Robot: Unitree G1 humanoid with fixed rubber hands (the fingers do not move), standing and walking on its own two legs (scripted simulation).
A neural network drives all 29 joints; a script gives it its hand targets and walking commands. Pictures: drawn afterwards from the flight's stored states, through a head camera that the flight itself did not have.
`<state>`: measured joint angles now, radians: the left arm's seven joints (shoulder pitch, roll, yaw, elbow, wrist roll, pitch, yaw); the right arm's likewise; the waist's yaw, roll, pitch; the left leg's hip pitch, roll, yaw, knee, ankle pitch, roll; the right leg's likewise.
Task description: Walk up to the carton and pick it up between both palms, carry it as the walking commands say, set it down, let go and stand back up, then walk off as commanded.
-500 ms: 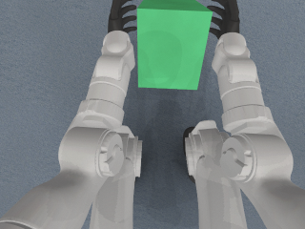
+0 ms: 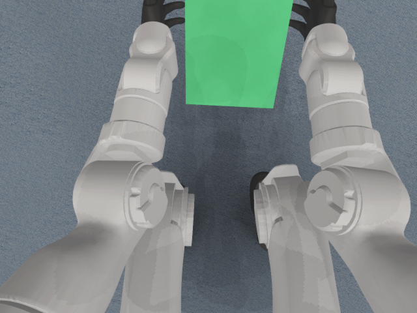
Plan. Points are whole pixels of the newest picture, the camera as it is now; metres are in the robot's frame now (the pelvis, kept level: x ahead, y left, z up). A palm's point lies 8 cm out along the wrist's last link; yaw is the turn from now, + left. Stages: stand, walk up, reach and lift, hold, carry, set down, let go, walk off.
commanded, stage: set down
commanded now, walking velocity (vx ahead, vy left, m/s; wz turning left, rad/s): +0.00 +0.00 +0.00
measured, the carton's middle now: (230, 39) +0.55 -0.05 -0.24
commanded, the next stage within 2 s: none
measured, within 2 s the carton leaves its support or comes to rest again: rests again in 1.84 s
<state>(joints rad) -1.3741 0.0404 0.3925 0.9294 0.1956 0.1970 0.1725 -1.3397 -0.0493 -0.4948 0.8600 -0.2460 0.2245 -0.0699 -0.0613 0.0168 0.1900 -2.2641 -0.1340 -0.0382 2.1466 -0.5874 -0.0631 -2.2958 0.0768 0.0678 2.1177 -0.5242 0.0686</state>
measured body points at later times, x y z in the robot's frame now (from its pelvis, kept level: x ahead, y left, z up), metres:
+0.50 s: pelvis +0.01 +0.00 +0.00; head +0.36 -0.01 +0.28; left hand +0.57 +0.07 -0.15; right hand +0.55 -0.17 -0.15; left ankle +0.11 +0.12 -0.35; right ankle +0.12 -0.13 -0.35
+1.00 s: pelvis +0.01 +0.00 +0.00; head +0.37 -0.01 +0.27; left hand +0.57 +0.07 -0.15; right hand +0.55 -0.17 -0.15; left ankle +0.11 +0.12 -0.35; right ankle +0.12 -0.13 -0.35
